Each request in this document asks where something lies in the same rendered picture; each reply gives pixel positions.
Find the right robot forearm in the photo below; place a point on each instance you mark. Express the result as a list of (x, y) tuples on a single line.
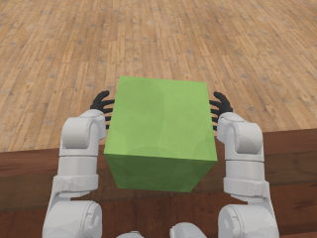
[(244, 155)]

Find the left robot hand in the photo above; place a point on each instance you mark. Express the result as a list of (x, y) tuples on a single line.
[(98, 104)]

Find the robot right upper arm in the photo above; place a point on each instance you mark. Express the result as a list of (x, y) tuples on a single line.
[(246, 221)]

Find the right robot hand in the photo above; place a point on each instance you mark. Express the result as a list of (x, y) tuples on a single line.
[(224, 107)]

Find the left robot forearm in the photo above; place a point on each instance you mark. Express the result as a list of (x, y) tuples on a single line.
[(78, 152)]

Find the carton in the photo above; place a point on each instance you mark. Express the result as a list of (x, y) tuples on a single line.
[(160, 135)]

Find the right robot thigh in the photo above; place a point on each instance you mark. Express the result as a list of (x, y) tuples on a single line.
[(185, 230)]

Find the robot left upper arm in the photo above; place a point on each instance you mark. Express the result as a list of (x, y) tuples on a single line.
[(74, 219)]

